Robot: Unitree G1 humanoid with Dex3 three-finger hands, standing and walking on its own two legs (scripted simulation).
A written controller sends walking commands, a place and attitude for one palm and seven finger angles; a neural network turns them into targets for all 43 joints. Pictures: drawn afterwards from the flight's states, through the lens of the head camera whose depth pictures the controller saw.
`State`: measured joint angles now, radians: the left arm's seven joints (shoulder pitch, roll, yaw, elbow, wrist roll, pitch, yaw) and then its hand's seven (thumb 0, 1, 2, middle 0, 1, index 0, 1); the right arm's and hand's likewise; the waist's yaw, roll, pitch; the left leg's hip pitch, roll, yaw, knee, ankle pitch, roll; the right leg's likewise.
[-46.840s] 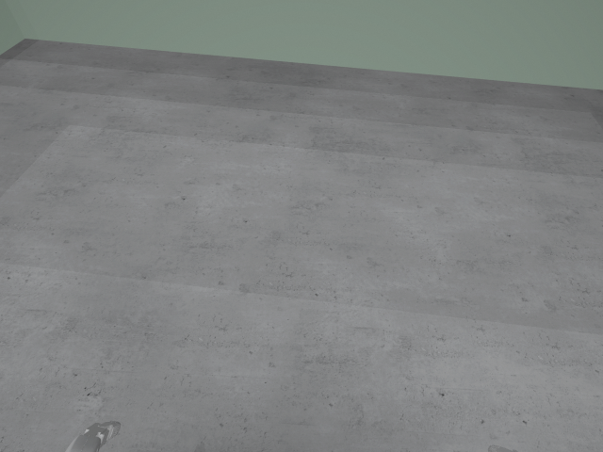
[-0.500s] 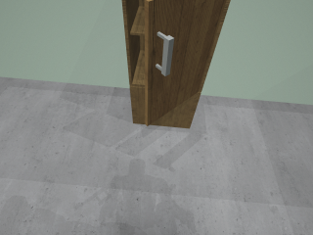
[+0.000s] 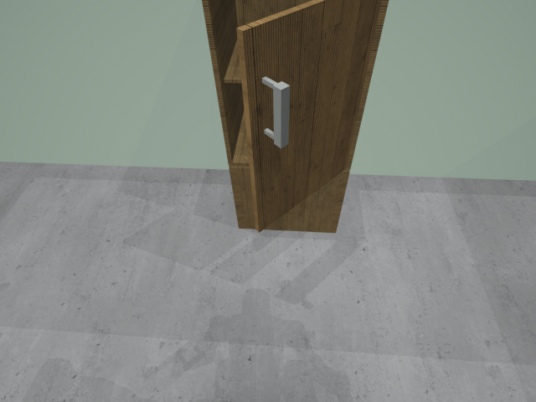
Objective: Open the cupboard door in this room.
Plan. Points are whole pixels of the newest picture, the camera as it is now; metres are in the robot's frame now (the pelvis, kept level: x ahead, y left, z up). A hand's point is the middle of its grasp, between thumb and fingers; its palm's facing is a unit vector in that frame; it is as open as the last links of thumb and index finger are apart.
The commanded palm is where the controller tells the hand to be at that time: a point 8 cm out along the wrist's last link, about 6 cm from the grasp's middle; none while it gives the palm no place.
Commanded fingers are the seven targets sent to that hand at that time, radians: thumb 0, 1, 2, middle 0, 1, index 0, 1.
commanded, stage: let the arm hang, fingers relaxed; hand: left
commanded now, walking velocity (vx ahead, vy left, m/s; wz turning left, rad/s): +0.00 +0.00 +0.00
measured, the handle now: (274, 112) +0.65 +0.02 +0.08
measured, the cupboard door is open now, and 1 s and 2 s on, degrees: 46 46 46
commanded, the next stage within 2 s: look to check the result in 0.20 s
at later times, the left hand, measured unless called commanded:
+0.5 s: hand out of the picture +0.11 +0.23 -0.15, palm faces -0.01 -0.94 -0.34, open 7.3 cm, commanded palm none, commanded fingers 0.00 0.90 0.90 -0.20 -0.30 -0.20 -0.30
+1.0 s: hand out of the picture +0.13 +0.23 -0.15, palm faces -0.02 -0.94 -0.34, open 7.3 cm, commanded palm none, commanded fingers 0.00 0.90 0.90 -0.20 -0.30 -0.20 -0.30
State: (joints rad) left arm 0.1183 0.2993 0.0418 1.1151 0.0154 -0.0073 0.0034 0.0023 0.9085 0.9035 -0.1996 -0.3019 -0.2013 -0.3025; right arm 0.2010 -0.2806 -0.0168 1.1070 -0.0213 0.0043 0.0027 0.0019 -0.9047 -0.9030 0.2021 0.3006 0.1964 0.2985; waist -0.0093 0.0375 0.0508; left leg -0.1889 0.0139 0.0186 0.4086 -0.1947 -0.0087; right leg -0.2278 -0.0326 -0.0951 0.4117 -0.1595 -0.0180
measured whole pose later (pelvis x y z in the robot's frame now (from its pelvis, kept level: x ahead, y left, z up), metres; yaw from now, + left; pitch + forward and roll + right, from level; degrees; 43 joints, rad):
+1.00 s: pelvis +0.04 -0.01 +0.01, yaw -1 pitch -1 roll +0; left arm 0.09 0.31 0.03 1.13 0.01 -0.02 0.01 0.00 0.91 0.90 -0.20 -0.30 -0.20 -0.30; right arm 0.11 -0.32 0.00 1.12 -0.02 0.00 -0.01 0.00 -0.90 -0.90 0.20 0.30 0.20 0.30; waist 0.00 0.02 0.06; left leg -0.08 0.04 0.03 0.29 -0.20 -0.03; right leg -0.14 0.00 -0.08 0.32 -0.17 -0.03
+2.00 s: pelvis +0.03 -0.03 -0.01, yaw -31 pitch +3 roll +0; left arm 0.19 0.26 0.10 0.93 0.02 0.06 -0.01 0.00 0.91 0.90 -0.20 -0.30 -0.20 -0.30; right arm 0.08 -0.20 -0.03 0.87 -0.02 0.02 -0.04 0.00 -0.90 -0.90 0.20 0.30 0.20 0.30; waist 0.03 -0.04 0.09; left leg -0.26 0.04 -0.03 0.51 -0.28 -0.04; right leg -0.46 0.11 0.12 0.84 -0.47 0.02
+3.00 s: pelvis +0.07 -0.21 -0.02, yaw -69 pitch +1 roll +1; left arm 0.09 0.22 0.07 0.91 0.01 -0.03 -0.03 0.00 0.91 0.90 -0.20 -0.30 -0.20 -0.30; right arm 0.33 -0.22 -0.03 1.01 -0.01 0.01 0.00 0.01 -0.91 -0.90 0.20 0.30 0.20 0.30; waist -0.05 0.01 0.13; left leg -0.39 0.16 0.07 1.19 -0.44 -0.07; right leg -0.36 0.01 -0.10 0.63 -0.29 -0.07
